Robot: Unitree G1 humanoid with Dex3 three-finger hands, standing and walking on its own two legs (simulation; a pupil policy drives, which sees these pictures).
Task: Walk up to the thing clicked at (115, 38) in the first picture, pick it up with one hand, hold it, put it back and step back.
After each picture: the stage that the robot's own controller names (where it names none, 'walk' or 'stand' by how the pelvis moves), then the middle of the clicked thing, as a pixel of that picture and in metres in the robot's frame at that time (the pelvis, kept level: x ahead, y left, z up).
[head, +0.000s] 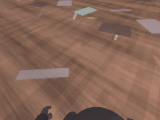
stand; (115, 37) +1.99 -0.67 -0.72
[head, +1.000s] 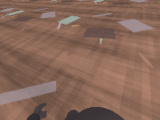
walk; (100, 41) +1.94 -0.17 -0.69
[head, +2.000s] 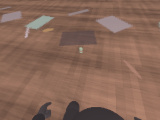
walk; (80, 50) +1.35 +0.24 -0.71
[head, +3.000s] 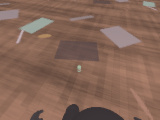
walk; (79, 68) +0.86 +0.19 -0.70
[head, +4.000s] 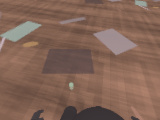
walk; (71, 85) +0.52 +0.21 -0.70
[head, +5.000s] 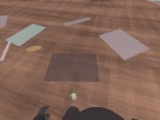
stand; (73, 96) +0.35 +0.19 -0.70
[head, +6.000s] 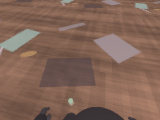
stand; (70, 101) +0.32 +0.20 -0.72
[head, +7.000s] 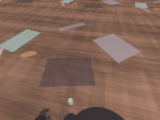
stand; (70, 101) +0.33 +0.21 -0.73
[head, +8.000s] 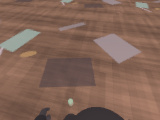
stand; (70, 102) +0.32 +0.21 -0.73
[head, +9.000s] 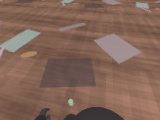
stand; (70, 102) +0.31 +0.21 -0.73
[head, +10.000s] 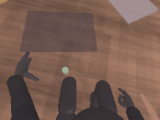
go down; (65, 70) +0.39 +0.20 -0.43
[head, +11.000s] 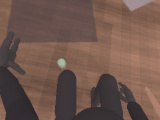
go down; (61, 63) +0.40 +0.23 -0.31
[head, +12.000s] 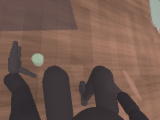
close in; (38, 60) +0.38 +0.27 -0.22
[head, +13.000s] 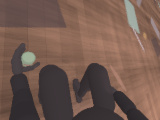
close; (28, 59) +0.38 +0.27 -0.22
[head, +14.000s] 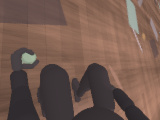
lift; (28, 59) +0.37 +0.27 -0.23
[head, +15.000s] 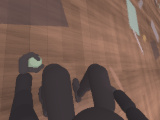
lift; (34, 63) +0.35 +0.25 -0.23
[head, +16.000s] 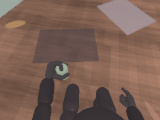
lift; (62, 72) +0.32 +0.19 +0.00
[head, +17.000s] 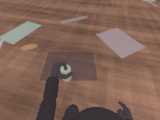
hold; (66, 73) +0.33 +0.17 +0.02
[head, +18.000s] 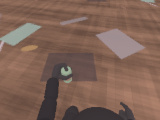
hold; (66, 74) +0.32 +0.17 +0.01
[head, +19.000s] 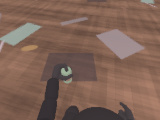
hold; (66, 75) +0.32 +0.17 +0.01
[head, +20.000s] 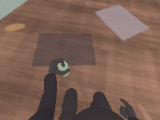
crouch; (63, 69) +0.36 +0.18 -0.06
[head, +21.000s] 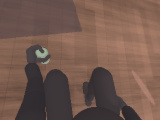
lower; (43, 56) +0.42 +0.25 -0.16
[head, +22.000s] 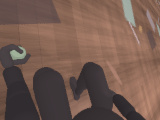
lower; (19, 56) +0.41 +0.28 -0.23
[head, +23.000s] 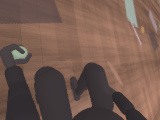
lower; (20, 55) +0.40 +0.29 -0.23
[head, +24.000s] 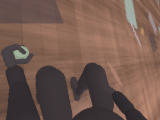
lower; (22, 55) +0.40 +0.29 -0.23
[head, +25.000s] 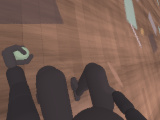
loosen; (22, 56) +0.40 +0.29 -0.22
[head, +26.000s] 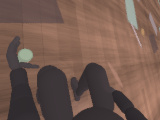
withdraw; (24, 57) +0.39 +0.28 -0.23
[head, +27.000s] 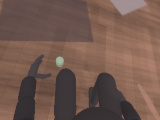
stand; (59, 62) +0.42 +0.24 -0.29
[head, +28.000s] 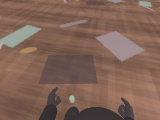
stand; (72, 99) +0.35 +0.17 -0.65
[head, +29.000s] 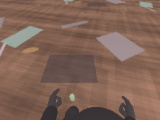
stand; (72, 97) +0.37 +0.18 -0.66
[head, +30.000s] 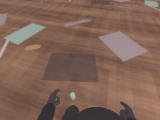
stand; (72, 95) +0.37 +0.18 -0.68
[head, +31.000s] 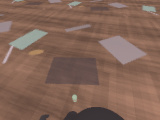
walk; (74, 98) +0.39 +0.18 -0.72
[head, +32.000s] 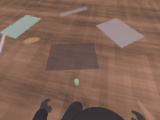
walk; (76, 82) +0.49 +0.17 -0.70
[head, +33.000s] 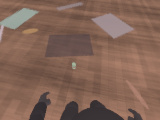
walk; (73, 65) +0.77 +0.21 -0.70
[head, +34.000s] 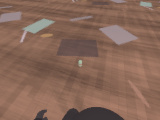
stand; (80, 63) +1.02 +0.19 -0.70
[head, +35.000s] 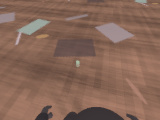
stand; (77, 63) +0.99 +0.22 -0.73
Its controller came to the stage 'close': yes
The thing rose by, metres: 0.72
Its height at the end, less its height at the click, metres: +0.00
